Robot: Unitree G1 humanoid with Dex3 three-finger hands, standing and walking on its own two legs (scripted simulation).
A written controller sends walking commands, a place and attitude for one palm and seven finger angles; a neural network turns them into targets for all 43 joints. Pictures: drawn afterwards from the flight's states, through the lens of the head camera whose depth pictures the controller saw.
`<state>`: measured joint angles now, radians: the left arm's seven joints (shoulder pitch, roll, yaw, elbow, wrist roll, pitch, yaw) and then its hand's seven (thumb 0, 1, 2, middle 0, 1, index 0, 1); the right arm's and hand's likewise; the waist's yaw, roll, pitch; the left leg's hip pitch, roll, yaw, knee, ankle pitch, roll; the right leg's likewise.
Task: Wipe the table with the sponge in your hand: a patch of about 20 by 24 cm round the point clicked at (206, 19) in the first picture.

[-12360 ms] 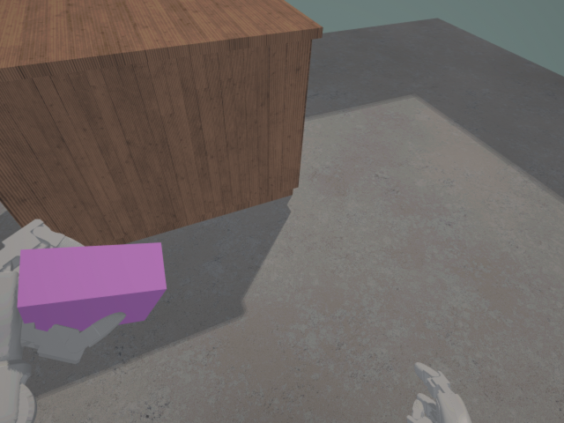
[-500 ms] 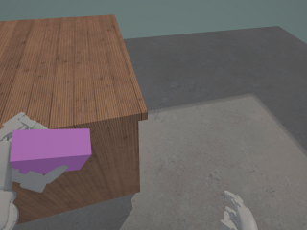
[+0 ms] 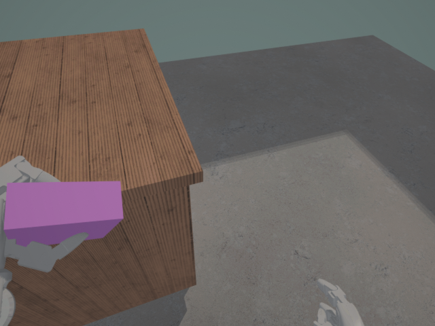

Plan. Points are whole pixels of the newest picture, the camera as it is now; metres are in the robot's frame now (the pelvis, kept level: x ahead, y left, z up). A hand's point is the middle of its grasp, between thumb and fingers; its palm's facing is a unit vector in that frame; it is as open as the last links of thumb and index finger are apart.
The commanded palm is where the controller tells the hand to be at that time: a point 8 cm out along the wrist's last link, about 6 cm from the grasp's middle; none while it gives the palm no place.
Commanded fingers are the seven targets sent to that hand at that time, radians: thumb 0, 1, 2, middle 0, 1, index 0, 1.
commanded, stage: shuffle to correct the standing spot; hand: left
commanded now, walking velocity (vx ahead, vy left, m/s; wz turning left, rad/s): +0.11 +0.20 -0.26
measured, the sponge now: (80, 214) +0.23 +0.21 +0.15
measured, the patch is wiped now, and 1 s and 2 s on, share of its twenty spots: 0.00 0.00 0.00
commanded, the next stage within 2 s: come to a stop and stand still in 1.04 s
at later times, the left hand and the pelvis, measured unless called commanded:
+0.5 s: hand (42, 163) +0.29 +0.28 +0.18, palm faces +0.28 -0.86 -0.43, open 9.6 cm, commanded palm +0.24 +0.34 +0.19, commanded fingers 0.00 0.10 1.30 -1.20 -1.60 -1.20 -1.60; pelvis +0.06 +0.07 -0.01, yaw -5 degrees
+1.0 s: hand out of the picture +0.29 +0.36 +0.18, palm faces +0.33 -0.84 -0.43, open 9.6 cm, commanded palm +0.23 +0.41 +0.19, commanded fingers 0.00 0.10 1.30 -1.20 -1.60 -1.20 -1.60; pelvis +0.04 +0.15 -0.01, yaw -6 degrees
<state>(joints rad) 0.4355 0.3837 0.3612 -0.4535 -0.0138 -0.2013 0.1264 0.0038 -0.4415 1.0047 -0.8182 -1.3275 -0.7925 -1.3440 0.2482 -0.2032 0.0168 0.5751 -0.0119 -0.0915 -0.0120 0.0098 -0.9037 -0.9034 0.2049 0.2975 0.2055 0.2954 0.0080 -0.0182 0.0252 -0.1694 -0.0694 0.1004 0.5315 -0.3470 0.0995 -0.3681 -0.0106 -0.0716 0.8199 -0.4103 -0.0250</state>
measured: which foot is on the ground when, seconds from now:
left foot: down 0.00-0.08, up 0.10-0.28, down 0.30-1.00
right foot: down 0.00-0.58, up 0.60-0.66, down 0.68-0.86, up 0.88-1.00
